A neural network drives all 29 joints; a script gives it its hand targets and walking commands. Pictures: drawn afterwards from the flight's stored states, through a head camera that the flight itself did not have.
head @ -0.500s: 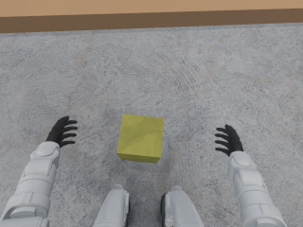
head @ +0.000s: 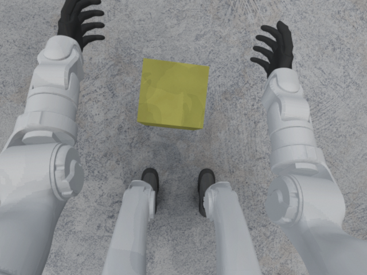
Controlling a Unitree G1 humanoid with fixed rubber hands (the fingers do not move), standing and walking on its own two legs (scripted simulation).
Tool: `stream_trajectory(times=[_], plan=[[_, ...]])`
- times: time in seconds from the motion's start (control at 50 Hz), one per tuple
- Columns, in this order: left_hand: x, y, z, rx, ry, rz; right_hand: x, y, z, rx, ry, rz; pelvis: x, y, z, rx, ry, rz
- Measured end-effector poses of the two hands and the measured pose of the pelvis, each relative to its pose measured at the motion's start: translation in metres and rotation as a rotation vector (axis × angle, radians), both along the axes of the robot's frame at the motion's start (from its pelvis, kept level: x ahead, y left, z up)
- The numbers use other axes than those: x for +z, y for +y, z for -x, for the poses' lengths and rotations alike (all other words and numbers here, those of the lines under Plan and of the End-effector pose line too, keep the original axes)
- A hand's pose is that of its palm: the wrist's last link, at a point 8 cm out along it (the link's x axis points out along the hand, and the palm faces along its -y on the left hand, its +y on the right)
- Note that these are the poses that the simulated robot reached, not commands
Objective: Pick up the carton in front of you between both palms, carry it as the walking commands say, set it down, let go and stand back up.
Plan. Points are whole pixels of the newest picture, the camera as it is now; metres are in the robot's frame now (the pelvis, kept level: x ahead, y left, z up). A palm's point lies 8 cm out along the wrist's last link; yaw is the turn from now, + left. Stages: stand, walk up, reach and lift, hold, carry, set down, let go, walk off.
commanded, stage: reach and lift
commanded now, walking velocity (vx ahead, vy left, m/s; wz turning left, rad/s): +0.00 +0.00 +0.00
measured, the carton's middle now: (172, 100) +0.50 +0.02 -0.52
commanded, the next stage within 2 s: none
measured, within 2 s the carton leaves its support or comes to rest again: leaves its support in 1.62 s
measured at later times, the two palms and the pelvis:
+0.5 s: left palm (109, 85) +0.51 +0.21 -0.35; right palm (240, 97) +0.49 -0.18 -0.34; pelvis -0.02 -0.02 -0.20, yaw -2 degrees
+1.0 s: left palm (123, 89) +0.52 +0.19 -0.46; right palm (227, 96) +0.51 -0.17 -0.45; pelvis -0.03 -0.01 -0.28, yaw -3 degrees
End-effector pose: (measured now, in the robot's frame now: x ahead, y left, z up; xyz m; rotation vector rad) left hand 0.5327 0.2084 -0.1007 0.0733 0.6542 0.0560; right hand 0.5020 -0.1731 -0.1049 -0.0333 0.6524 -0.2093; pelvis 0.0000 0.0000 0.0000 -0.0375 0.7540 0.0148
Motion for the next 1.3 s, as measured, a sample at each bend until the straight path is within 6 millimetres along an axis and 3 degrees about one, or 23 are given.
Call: stream_trajectory(times=[0.08,0.16,0.32,0.42,0.58,0.8,0.94,1.22,1.3], plan=[[-0.027,-0.002,0.003,0.011,0.015,-0.001,-0.026,-0.001,0.002,-0.001,0.012,-0.004,-0.011,0.001,-0.009,-0.005,0.063,0.002],[-0.066,-0.004,0.010,0.026,0.036,-0.002,-0.064,-0.002,0.006,-0.002,0.031,-0.009,-0.037,-0.001,-0.014,-0.009,0.116,0.002],[-0.166,-0.003,0.022,0.052,0.045,-0.017,-0.161,-0.007,0.011,0.008,0.045,-0.002,-0.114,-0.009,-0.004,-0.013,0.150,0.007],[-0.217,-0.001,0.026,0.055,0.027,-0.021,-0.211,-0.010,0.014,0.011,0.035,-0.003,-0.163,-0.013,0.009,-0.018,0.105,0.010],[-0.270,-0.004,0.025,0.057,0.039,-0.015,-0.264,-0.003,0.012,0.015,0.051,-0.016,-0.220,-0.017,0.030,-0.023,0.000,0.011],[-0.339,-0.011,0.022,0.051,0.088,-0.010,-0.335,0.001,0.011,0.023,0.111,-0.016,-0.262,-0.013,0.039,-0.024,-0.083,0.016],[-0.365,-0.015,0.017,0.032,0.069,-0.012,-0.347,-0.001,-0.002,0.013,0.085,-0.012,-0.277,-0.010,0.035,-0.033,-0.115,0.019],[-0.344,-0.023,0.016,0.013,0.072,0.001,-0.337,0.015,0.004,0.027,0.095,-0.029,-0.270,-0.009,0.033,-0.023,-0.095,0.020],[-0.344,-0.036,0.015,-0.017,0.073,0.013,-0.336,0.027,0.003,0.054,0.090,-0.041,-0.268,-0.010,0.036,-0.023,-0.102,0.021]])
